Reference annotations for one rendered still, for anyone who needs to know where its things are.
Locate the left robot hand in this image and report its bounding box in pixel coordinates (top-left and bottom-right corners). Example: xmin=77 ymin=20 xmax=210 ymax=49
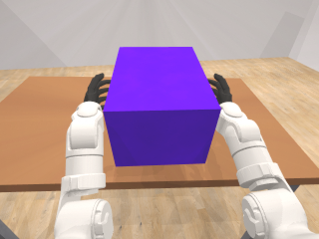
xmin=83 ymin=73 xmax=111 ymax=110

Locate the table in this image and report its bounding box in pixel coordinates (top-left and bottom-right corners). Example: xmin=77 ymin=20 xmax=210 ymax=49
xmin=0 ymin=76 xmax=319 ymax=239

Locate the right robot upper arm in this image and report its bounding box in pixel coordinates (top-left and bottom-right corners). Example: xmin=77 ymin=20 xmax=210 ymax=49
xmin=241 ymin=188 xmax=319 ymax=239

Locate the left robot upper arm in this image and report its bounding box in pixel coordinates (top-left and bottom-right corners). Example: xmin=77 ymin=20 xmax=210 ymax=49
xmin=55 ymin=198 xmax=114 ymax=239

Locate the robot right forearm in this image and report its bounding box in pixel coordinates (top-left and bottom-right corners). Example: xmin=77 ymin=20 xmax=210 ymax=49
xmin=215 ymin=102 xmax=308 ymax=227

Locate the robot left forearm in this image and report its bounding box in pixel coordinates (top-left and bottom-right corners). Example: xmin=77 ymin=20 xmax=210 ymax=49
xmin=54 ymin=102 xmax=106 ymax=239

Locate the carton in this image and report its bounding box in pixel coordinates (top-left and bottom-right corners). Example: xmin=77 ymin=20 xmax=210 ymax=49
xmin=103 ymin=47 xmax=221 ymax=167

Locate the right robot hand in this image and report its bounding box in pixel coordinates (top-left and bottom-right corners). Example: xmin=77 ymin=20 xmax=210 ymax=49
xmin=207 ymin=73 xmax=232 ymax=104

